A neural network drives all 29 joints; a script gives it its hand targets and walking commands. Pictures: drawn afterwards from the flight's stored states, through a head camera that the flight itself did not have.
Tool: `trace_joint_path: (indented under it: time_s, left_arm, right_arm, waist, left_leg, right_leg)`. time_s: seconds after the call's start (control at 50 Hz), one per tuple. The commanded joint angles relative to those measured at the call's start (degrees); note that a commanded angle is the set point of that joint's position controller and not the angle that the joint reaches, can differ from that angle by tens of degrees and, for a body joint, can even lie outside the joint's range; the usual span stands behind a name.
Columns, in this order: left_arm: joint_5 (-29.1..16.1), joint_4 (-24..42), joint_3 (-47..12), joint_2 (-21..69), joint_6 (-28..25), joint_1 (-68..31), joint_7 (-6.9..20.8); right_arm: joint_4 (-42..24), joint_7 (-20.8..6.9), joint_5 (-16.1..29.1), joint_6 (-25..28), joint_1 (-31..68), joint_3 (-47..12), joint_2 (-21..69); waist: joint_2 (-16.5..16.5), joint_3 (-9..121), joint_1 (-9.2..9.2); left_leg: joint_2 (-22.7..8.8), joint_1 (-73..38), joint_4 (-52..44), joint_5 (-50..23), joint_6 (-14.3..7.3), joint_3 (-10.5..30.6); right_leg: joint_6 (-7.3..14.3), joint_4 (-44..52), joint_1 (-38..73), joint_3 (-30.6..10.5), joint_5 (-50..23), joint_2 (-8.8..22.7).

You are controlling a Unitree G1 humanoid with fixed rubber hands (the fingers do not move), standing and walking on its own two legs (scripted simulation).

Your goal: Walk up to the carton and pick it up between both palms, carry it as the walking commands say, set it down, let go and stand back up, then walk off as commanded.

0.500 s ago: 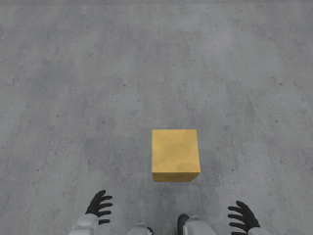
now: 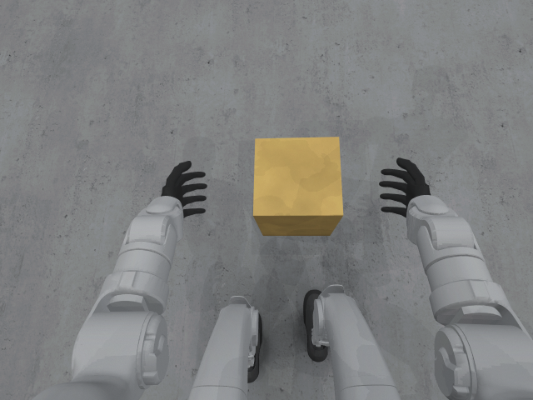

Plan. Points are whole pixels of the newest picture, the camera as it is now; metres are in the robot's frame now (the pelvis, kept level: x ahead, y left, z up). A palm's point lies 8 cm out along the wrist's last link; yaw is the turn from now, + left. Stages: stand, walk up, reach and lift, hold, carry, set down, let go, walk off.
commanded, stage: reach and lift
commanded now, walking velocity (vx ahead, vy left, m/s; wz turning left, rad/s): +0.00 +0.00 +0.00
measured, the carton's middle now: (296, 192) +0.55 -0.03 -0.52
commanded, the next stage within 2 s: none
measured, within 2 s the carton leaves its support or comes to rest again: neither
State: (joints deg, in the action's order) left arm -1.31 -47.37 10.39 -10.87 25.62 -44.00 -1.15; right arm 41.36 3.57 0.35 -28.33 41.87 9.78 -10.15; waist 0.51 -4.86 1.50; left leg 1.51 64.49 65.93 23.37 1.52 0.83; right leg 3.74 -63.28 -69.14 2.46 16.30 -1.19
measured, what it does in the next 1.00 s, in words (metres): lowers itself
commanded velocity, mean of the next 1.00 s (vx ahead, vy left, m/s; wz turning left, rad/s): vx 0.00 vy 0.00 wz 0.00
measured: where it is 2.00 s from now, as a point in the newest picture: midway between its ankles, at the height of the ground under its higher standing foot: (283, 348)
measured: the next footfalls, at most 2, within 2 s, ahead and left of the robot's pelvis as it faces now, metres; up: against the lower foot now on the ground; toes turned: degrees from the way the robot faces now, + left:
none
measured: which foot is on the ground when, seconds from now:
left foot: down 0.00-1.00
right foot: down 0.00-1.00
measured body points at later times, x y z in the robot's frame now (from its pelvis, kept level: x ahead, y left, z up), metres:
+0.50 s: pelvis +0.05 +0.00 -0.02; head +0.35 -0.02 +0.32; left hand +0.54 +0.16 -0.14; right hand +0.53 -0.24 -0.14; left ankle +0.07 +0.13 -0.63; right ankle +0.13 -0.08 -0.63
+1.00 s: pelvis +0.02 +0.02 -0.09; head +0.36 +0.00 +0.21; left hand +0.55 +0.15 -0.23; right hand +0.55 -0.24 -0.22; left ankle +0.07 +0.13 -0.63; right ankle +0.13 -0.08 -0.63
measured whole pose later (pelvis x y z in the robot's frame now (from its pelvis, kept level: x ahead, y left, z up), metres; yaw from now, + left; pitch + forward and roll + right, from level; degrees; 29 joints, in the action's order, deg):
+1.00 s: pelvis +0.02 +0.02 -0.09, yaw +4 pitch +50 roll +5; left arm -1.4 -43.8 14.8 -8.6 11.8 -65.6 -8.4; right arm 55.9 -6.4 0.3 -8.5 70.2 20.3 -22.8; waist 1.0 1.8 3.7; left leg 4.9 104.0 80.6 26.7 0.8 -0.3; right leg 1.7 -79.1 -109.2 -1.7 19.9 -1.3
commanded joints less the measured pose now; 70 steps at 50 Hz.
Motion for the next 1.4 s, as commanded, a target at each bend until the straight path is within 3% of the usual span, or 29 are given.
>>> trace_joint_path:
  time_s: [0.0,0.1,0.16,0.2,0.32,0.46,0.48,0.5,0.62,0.66,0.7,0.74,0.8,0.82,0.84,0.86,0.9,0.94,0.96,0.98,1.0,1.06,1.18,1.26,1.28,1.3,1.32,1.34,1.38]
  left_arm:
    - [-1.1,7.63,1.3,-9.24,-3.71,-23.67,-0.67]
    - [0.43,7.12,3.12,-10.85,-7.19,-24.17,-1.12]
    - [-0.44,7.88,3.09,-9.75,-9.77,-23.62,-1.38]
    - [-0.15,7.71,4.24,-8.81,-11.69,-23.29,-1.48]
    - [-1.9,9.1,4.39,-6.74,-16.28,-22.84,-3.28]
    - [-1.39,12.61,5.04,-5.85,-18.16,-22.88,-4.85]
    - [-1.85,10.6,3.98,-3.98,-17.84,-22.48,-4.68]
    - [-1.44,14.0,4.7,-4.95,-18.14,-23.7,-4.79]
    - [-0.26,14.39,5.88,-4.34,-17.31,-20.81,-4.87]
    - [0.52,16.31,5.56,-4.56,-17.45,-22.34,-4.65]
    - [0.19,15.8,4.61,-2.83,-17.51,-24.07,-4.68]
    - [-0.76,17.77,3.27,-1.82,-17.83,-27.22,-4.6]
    - [-0.62,13.13,4.09,-1.36,-16.95,-29.83,-5.27]
    - [-0.89,12.19,3.33,-0.64,-16.53,-30.58,-5.48]
    - [-0.29,13.03,3.53,-0.78,-16.4,-31.91,-5.78]
    - [-0.27,12.41,3.82,-0.71,-16.29,-32.27,-6.21]
    - [0.62,10.78,4.38,-1.65,-15.56,-34.24,-6.66]
    - [0.13,13.35,5.0,-4.04,-15.03,-36.53,-7.63]
    - [0.13,11.18,5.44,-4.85,-14.76,-36.3,-8.01]
    - [-0.23,10.69,5.32,-5.58,-14.51,-37.5,-8.18]
    - [-1.12,12.09,4.34,-5.34,-13.94,-37.68,-8.33]
    - [-3.1,15.08,2.42,-5.65,-12.74,-41.22,-9.01]
    - [-6.53,19.23,-0.11,-7.37,-9.99,-46.94,-10.29]
    - [-7.99,24.31,0.98,-11.57,-7.45,-52.73,-11.28]
    - [-9.85,31.78,0.1,-11.22,-7.8,-52.03,-11.84]
    - [-9.54,33.39,1.3,-13.9,-8.51,-51.94,-11.98]
    - [-7.86,27.04,3.27,-16.26,-8.13,-50.17,-11.77]
    - [-7.09,22.02,4.28,-16.98,-7.84,-49.11,-11.25]
    - [-6.8,22.72,4.41,-17.54,-8.27,-49.31,-10.73]
  right_arm:
    - [-6.6,1.34,0.93,3.18,21.56,1.27,-7.35]
    - [-1.92,1.25,2.81,6.87,23.48,0.3,-7.71]
    - [-3.57,1.04,2.6,10.4,25.46,2.55,-11.38]
    - [-3.56,0.41,2.7,12.62,26.81,2.62,-11.7]
    - [-0.34,-2.98,1.61,18.32,27.42,4.7,-13.63]
    - [0.45,-6.48,1.47,21.48,29.9,5.64,-15.47]
    - [2.93,-6.86,0.93,21.4,29.52,5.97,-14.99]
    - [-0.63,-7.19,1.77,21.53,32.02,5.74,-15.39]
    - [0.83,-8.24,-0.71,21.31,28.73,9.56,-17.63]
    - [-0.71,-8.74,-0.43,21.73,30.09,10.94,-19.04]
    - [3.95,-9.42,-0.23,21.97,30.61,11.0,-18.7]
    - [2.2,-9.92,-0.25,22.57,33.55,11.75,-19.56]
    - [6.29,-10.52,-0.08,22.43,37.55,11.68,-19.78]
    - [8.01,-10.67,-1.33,22.35,37.58,12.37,-20.22]
    - [6.8,-10.78,-0.51,22.24,38.52,12.28,-20.49]
    - [7.04,-10.84,-0.51,22.28,40.43,11.46,-19.98]
    - [9.12,-10.64,-0.96,21.84,40.93,12.36,-21.83]
    - [5.83,-9.92,0.24,21.2,43.34,11.17,-22.84]
    - [9.44,-9.8,0.02,20.58,42.13,10.89,-22.75]
    - [8.1,-9.24,0.81,20.33,43.88,11.0,-24.13]
    - [5.79,-9.05,1.47,19.89,44.64,9.86,-24.23]
    - [3.81,-7.91,2.43,18.87,47.09,9.83,-27.49]
    - [-1.0,-6.43,6.27,16.08,53.15,6.64,-30.24]
    - [-7.76,-4.93,10.64,13.5,60.81,1.99,-31.69]
    - [-14.27,-4.47,12.83,13.36,61.51,0.53,-32.51]
    - [-17.68,-3.55,12.37,13.34,62.48,0.48,-33.92]
    - [-11.11,-3.1,11.04,12.4,60.49,-0.37,-33.38]
    - [-6.88,-2.43,9.75,11.92,59.57,-0.13,-33.71]
    - [-6.89,-1.59,11.0,11.88,59.18,-0.28,-30.75]
  waist:
    - [-4.75,45.53,0.81]
    - [-1.69,55.37,-1.42]
    - [-1.9,64.33,0.75]
    - [-1.69,66.02,0.05]
    - [-2.91,71.41,3.01]
    - [-4.02,77.97,1.58]
    - [-4.1,75.56,3.13]
    - [-3.25,80.45,1.24]
    - [-4.92,82.1,2.69]
    - [-2.04,81.12,2.63]
    - [-1.07,74.47,2.94]
    - [-1.08,74.81,4.44]
    - [-0.32,69.77,3.6]
    - [-1.47,67.39,4.87]
    - [1.45,69.08,3.82]
    - [-0.09,70.04,3.06]
    - [1.38,69.21,3.88]
    - [-0.41,77.2,3.35]
    - [-1.69,74.39,3.54]
    - [0.48,75.66,3.24]
    - [-1.7,78.44,4.14]
    - [-1.23,84.4,5.69]
    - [-1.32,96.12,6.02]
    - [-3.77,109.8,3.79]
    - [-3.94,119.7,3.67]
    - [-6.37,119.85,3.4]
    - [-9.62,110.58,3.25]
    - [-9.16,101.78,3.2]
    - [-9.57,98.09,1.9]
  left_leg:
    - [1.33,1.89,-8.36,4.13,-1.53,-2.16]
    - [1.92,5.26,-8.32,1.46,-0.76,-2.46]
    - [2.39,5.99,-8.01,-1.43,-0.67,-2.09]
    - [3.01,9.58,-8.08,-3.95,-0.36,-2.12]
    - [4.37,13.69,-7.91,-15.02,-0.05,-1.4]
    - [5.55,14.45,-8.29,-22.7,0.24,-1.66]
    - [5.37,16.81,-8.26,-21.14,0.18,-1.37]
    - [5.52,15.4,-8.22,-22.59,0.33,-1.92]
    - [6.07,14.86,-8.12,-21.45,0.65,-1.81]
    - [5.9,13.27,-7.92,-21.55,1.0,-2.28]
    - [5.37,15.9,-6.53,-19.2,1.73,-2.45]
    - [5.16,15.67,-4.01,-18.29,2.01,-2.64]
    - [5.28,19.27,-1.32,-11.85,2.26,-2.78]
    - [5.05,19.36,-0.74,-10.42,2.27,-2.11]
    - [4.91,16.96,0.61,-11.15,2.56,-2.36]
    - [5.19,17.15,2.01,-10.63,2.3,-2.33]
    - [5.27,19.84,5.24,-8.41,2.56,-2.88]
    - [6.08,18.42,8.3,-8.38,2.28,-3.72]
    - [6.18,22.01,9.63,-6.66,2.26,-3.7]
    - [6.4,21.68,11.04,-3.76,2.17,-4.72]
    - [6.38,20.51,12.04,-4.52,1.91,-4.46]
    - [6.55,19.75,16.23,-3.62,2.12,-4.99]
    - [6.08,12.88,24.61,-3.29,1.98,-4.14]
    - [5.23,10.74,29.27,-5.35,1.72,-3.7]
    - [5.97,8.57,30.15,-13.36,2.03,-5.1]
    - [6.21,16.99,31.29,-13.82,1.35,-5.07]
    - [5.92,30.3,30.83,-6.37,1.02,-4.94]
    - [5.89,35.4,31.37,-0.95,0.88,-5.11]
    - [5.51,37.18,32.11,1.56,0.33,-6.39]
  right_leg:
    - [-5.07,12.32,39.89,-11.62,15.28,1.88]
    - [-5.38,8.28,45.47,-12.39,1.8,2.41]
    - [-5.32,5.73,50.53,-11.63,-8.61,1.92]
    - [-4.89,4.56,52.31,-11.75,-16.77,1.83]
    - [-3.89,0.47,51.55,-9.9,-38.04,1.12]
    - [-3.9,-1.34,50.7,-8.95,-49.54,0.31]
    - [-3.76,-1.62,49.33,-9.14,-49.43,0.4]
    - [-3.79,-1.9,52.33,-9.89,-51.19,0.42]
    - [-3.95,-2.48,50.44,-9.36,-51.05,0.51]
    - [-3.62,-2.14,45.48,-8.18,-49.11,0.27]
    - [-3.36,-2.47,38.51,-7.33,-45.03,-0.04]
    - [-3.25,-3.34,33.48,-6.85,-42.8,0.11]
    - [-3.66,-5.8,26.29,-6.09,-34.03,0.04]
    - [-3.77,-6.43,22.03,-5.06,-30.4,-0.29]
    - [-3.58,-7.51,19.96,-4.86,-28.99,-0.38]
    - [-3.84,-8.9,18.61,-4.4,-27.67,-0.65]
    - [-4.0,-11.25,14.82,-4.57,-24.57,-0.46]
    - [-4.43,-13.84,19.42,-4.43,-24.36,-0.74]
    - [-4.61,-15.6,17.3,-4.35,-23.08,-0.65]
    - [-4.82,-16.11,15.26,-4.51,-18.19,-0.5]
    - [-5.12,-16.81,17.06,-4.04,-18.93,-0.52]
    - [-4.59,-20.6,15.24,-2.88,-17.28,-0.97]
    - [-3.85,-27.96,14.55,-2.16,-13.94,-1.16]
    - [-3.45,-33.33,26.98,-4.41,-18.49,-0.89]
    - [-2.77,-35.74,38.84,-5.08,-32.77,-1.48]
    - [-2.58,-38.62,45.74,-6.91,-41.01,-1.68]
    - [-2.85,-40.11,49.83,-9.08,-40.5,-0.99]
    - [-3.75,-40.24,47.19,-10.43,-35.14,-0.62]
    - [-4.66,-39.24,45.1,-11.74,-28.4,0.46]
